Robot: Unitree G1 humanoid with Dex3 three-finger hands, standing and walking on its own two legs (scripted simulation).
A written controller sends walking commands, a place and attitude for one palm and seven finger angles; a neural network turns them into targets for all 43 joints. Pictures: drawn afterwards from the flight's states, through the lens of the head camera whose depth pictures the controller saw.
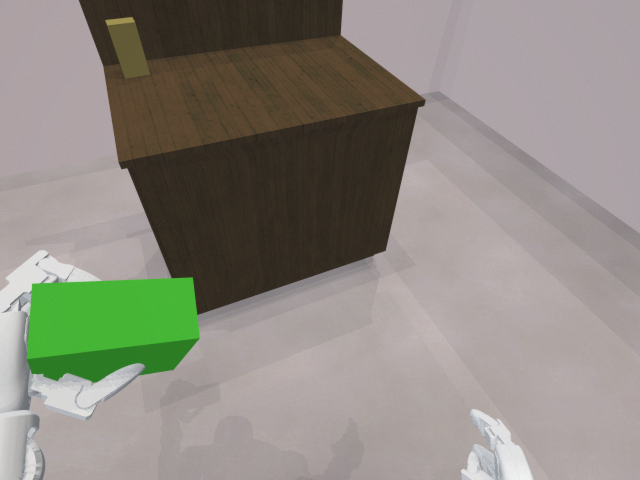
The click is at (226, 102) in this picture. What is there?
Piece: table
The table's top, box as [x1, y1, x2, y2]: [103, 35, 425, 168]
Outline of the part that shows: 425,100 340,35 146,60 150,72 149,75 126,79 124,78 119,64 103,66 118,161 121,168 421,106 424,104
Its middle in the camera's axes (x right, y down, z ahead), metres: -0.19 -0.45 +1.14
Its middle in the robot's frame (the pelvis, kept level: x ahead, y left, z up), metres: +1.14 +0.25 -0.04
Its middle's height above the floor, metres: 0.74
